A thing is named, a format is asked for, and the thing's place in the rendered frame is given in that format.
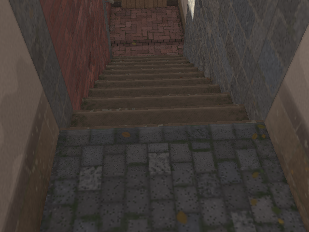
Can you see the stairs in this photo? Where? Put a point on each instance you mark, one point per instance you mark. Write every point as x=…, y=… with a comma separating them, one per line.
x=154, y=116

